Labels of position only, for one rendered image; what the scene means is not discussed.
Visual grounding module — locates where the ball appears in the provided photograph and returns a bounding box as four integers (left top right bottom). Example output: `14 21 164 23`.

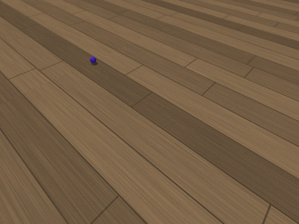
90 57 96 63

